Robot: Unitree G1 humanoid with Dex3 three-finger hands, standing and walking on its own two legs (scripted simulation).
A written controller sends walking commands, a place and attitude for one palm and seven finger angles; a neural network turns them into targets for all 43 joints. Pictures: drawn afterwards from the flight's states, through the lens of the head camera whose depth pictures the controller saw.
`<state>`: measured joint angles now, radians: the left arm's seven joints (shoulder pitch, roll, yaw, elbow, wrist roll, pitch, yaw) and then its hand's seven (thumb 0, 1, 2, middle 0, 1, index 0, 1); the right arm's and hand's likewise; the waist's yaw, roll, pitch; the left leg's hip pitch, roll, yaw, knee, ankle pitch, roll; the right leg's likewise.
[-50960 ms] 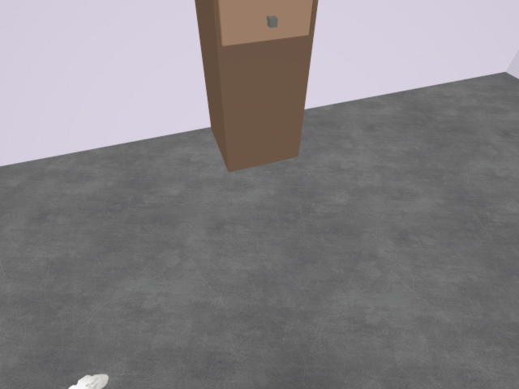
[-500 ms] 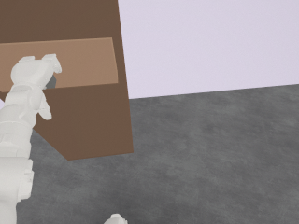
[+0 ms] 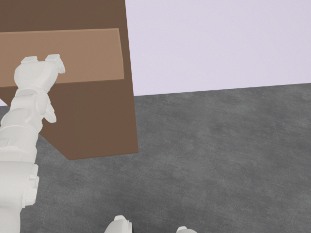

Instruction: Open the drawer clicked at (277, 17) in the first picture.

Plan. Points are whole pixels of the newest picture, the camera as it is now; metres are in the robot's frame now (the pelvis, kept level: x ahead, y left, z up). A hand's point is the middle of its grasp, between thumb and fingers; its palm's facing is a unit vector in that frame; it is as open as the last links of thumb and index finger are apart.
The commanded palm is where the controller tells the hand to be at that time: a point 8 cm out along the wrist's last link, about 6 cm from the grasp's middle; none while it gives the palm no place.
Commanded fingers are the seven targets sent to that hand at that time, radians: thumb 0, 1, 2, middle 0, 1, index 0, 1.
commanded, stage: lower the fingers behind the handle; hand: left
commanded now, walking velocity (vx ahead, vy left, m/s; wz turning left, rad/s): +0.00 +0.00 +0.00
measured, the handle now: (48, 70) +0.53 +0.27 +0.07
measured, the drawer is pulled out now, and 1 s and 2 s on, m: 0.00 0.00 0.07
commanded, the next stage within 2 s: close the thumb around the handle in 0.30 s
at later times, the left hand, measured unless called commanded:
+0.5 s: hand (46, 91) +0.47 +0.27 +0.06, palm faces -0.04 -0.04 -1.00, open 13.8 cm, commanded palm +0.46 +0.27 +0.11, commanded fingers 0.00 -0.16 0.44 -0.32 -1.24 -0.32 -1.24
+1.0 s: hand (46, 89) +0.48 +0.27 +0.06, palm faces -0.06 -0.04 -1.00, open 6.7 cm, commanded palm +0.47 +0.27 +0.11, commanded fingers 0.00 0.90 0.90 -0.40 -1.35 -0.40 -1.35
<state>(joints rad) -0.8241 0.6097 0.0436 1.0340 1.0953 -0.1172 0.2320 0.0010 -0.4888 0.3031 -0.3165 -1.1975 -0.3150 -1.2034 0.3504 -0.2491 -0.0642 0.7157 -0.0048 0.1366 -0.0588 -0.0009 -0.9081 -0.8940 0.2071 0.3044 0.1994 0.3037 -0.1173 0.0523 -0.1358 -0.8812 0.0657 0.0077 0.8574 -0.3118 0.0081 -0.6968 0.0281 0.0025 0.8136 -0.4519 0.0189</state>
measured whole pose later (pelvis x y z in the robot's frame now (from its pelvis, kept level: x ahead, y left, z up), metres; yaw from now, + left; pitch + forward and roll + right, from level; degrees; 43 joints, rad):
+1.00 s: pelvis +0.00 +0.00 +0.00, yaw +0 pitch +18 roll -3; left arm -0.83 0.61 0.05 1.06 1.07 -0.11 0.21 0.01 0.58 0.76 -0.40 -1.32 -0.34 -1.31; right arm 0.36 -0.25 -0.05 0.72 0.00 0.14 -0.07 0.00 -0.91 -0.89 0.21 0.30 0.20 0.30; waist -0.12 0.06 -0.14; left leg -0.86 0.07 0.01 0.84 -0.31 0.01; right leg -0.68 0.03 0.01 0.80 -0.44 0.02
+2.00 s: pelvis +0.01 +0.00 +0.01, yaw +0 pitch +13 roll -2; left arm -0.41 0.50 0.04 0.66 1.02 -0.07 0.23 0.03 0.65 0.77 -0.41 -1.35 -0.24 -1.35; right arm 0.23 -0.25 -0.07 0.66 0.02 0.17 -0.06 0.00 -0.91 -0.89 0.21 0.30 0.20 0.30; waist -0.04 0.05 -0.14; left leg -0.68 0.06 0.03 0.77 -0.31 0.00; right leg -0.51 0.02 0.02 0.73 -0.45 0.02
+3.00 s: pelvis +0.00 -0.01 +0.02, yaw +1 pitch +7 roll -1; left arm 0.04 0.45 0.03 0.22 0.96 -0.03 0.24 0.04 0.65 0.75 -0.41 -1.35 -0.27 -1.35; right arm 0.16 -0.23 -0.04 0.66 0.00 0.11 -0.07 0.01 -0.91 -0.89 0.21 0.30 0.20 0.30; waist 0.01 0.07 -0.09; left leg -0.57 0.05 0.02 0.72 -0.28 -0.01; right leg -0.41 0.01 0.02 0.72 -0.44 0.00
